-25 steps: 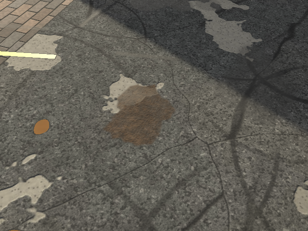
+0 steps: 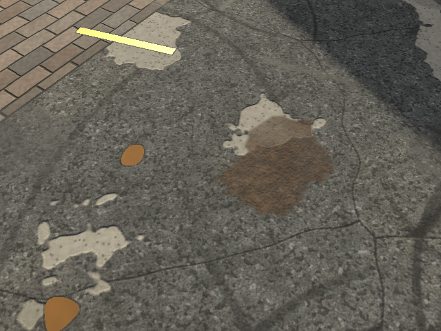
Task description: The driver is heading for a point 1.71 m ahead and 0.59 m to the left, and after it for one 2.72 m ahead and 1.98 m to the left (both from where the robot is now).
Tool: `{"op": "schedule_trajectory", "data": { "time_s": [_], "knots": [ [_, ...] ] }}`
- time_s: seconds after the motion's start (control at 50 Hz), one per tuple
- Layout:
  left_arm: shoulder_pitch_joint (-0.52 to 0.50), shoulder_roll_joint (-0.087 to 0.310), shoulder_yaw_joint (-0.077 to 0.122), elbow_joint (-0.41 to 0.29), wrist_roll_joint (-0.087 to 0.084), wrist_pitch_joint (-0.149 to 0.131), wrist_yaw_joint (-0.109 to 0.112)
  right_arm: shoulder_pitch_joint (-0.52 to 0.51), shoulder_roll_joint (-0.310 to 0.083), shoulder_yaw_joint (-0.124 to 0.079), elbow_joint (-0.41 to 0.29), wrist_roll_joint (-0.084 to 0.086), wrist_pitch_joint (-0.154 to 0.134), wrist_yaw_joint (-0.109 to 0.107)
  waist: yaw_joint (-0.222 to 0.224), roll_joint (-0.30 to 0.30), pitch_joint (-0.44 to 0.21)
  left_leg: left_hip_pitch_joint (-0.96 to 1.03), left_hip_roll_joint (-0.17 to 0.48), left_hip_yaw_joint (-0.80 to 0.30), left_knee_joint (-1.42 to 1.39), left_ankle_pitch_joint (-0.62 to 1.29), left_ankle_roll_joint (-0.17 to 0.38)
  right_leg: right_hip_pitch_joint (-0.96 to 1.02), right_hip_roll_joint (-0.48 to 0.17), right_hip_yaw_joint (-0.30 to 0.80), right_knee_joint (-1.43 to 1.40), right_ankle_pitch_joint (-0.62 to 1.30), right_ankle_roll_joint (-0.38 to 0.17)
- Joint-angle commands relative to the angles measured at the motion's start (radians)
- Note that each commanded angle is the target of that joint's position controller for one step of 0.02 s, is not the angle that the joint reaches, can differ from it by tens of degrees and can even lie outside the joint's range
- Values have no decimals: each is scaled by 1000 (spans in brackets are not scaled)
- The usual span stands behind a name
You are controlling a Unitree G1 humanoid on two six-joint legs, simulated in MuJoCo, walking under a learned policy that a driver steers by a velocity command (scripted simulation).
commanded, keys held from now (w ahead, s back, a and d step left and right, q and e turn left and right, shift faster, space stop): q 0.64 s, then no key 0.36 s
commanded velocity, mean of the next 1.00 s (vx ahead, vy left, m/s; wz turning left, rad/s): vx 0.01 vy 0.00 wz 0.48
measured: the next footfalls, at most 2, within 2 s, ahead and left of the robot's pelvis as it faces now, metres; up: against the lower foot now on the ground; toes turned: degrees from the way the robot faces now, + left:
left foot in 0.18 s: +0.05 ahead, +0.13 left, +0.00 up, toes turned +9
right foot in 0.64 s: +0.13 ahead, -0.08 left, +0.00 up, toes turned +27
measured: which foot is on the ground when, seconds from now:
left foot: up 0.00-0.16, down 0.18-0.64, up 0.66-0.98, down 1.00-1.00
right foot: down 0.00-0.16, up 0.18-0.62, down 0.64-1.00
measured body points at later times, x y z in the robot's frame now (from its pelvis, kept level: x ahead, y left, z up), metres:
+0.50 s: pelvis +0.02 +0.04 +0.01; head +0.05 +0.07 +0.46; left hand +0.10 +0.35 -0.11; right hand +0.23 -0.21 -0.08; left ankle +0.01 +0.12 -0.74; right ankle +0.10 -0.12 -0.69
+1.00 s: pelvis +0.03 +0.02 +0.00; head +0.06 +0.03 +0.45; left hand +0.00 +0.31 -0.12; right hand +0.29 -0.15 -0.10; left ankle -0.03 +0.13 -0.74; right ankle +0.09 -0.10 -0.74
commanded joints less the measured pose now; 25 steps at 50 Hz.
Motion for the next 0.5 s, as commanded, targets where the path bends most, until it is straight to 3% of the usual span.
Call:
{"op": "schedule_trajectory", "data": {
  "time_s": [0.02, 0.12, 0.14, 0.16, 0.18, 0.2, 0.22, 0.24, 0.26, 0.28, 0.32, 0.4, 0.5],
  "knots": [
    [-76, 176, 41, -71, -8, -4, 17, 78, -44, -7, -59, -1, 8, 17, -32, -132, -159, 134, 36, -12, -99, 74, 17, 48, -302, 191, -211, 2, -206],
    [-65, 206, 52, -67, -38, 22, 9, 64, -72, -18, -89, -3, 16, 47, -46, -122, -148, 252, 3, 54, -345, 126, 74, 93, -305, 118, -142, -86, -139],
    [-53, 197, 52, -62, -45, 30, 7, 91, -76, -24, -80, -5, 17, 50, -57, -110, -150, 314, -21, 73, -433, 166, 97, 77, -285, 90, -90, -119, -104],
    [-6, 165, 47, -43, -47, 38, 3, 127, -104, -37, -71, -10, 18, 47, -61, -55, -138, 386, -28, 30, -536, 217, 135, 24, -241, 46, 20, -184, -41],
    [25, 107, 35, -46, -28, 44, -9, 149, -198, -60, -84, -12, 17, 30, -36, 188, -98, 465, 167, -267, -686, 415, 222, -164, -121, -68, 311, -356, 63],
    [-49, 103, 37, -108, -5, 36, -5, 114, -286, -67, -128, -33, 4, 24, -26, 307, -64, 427, 343, -566, -734, 522, 399, -379, 23, 21, 538, -584, 120],
    [-119, 139, 48, -126, -10, 33, -3, 100, -245, -59, -134, -55, -23, 29, -52, 188, -96, 388, 313, -524, -751, 474, 417, -376, 19, 159, 681, -553, 103],
    [-89, 155, 56, -119, -27, 34, -2, 46, -227, -54, -142, -46, -45, 28, -9, 156, -94, 387, 256, -428, -744, 451, 352, -384, 6, 192, 707, -441, 86],
    [-46, 163, 63, -89, -24, 35, 5, -12, -199, -50, -158, -24, -53, 25, 16, 101, -107, 394, 209, -367, -723, 419, 288, -375, -8, 205, 703, -360, 82],
    [-33, 170, 68, -76, -14, 35, 12, -40, -170, -39, -167, -8, -53, 22, 22, 96, -117, 389, 190, -336, -711, 452, 261, -362, -9, 205, 705, -310, 86],
    [-21, 153, 67, -77, -15, 29, 6, -19, -143, -27, -171, -11, -50, 15, 27, 86, -153, 386, 163, -306, -695, 546, 265, -309, 12, 202, 727, -253, 96],
    [-61, 117, 54, -98, -27, 21, 4, 33, -160, -33, -171, -4, -43, 2, -2, 102, -149, 463, 148, -334, -676, 526, 269, -313, 27, 219, 532, -219, 117],
    [-69, 125, 48, -107, -34, 13, -15, 15, -189, -43, -198, -9, -27, 4, -18, 135, -138, 393, 138, -405, -662, 482, 284, -167, 53, 225, 345, -250, 128]
  ]
}}
Velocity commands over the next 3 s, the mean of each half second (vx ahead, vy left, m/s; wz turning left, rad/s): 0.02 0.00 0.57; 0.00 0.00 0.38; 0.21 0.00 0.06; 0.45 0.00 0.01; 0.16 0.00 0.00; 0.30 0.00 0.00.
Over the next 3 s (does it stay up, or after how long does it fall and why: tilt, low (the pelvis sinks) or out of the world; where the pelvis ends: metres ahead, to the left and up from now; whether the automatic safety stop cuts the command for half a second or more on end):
stays up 0.61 0.28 -0.01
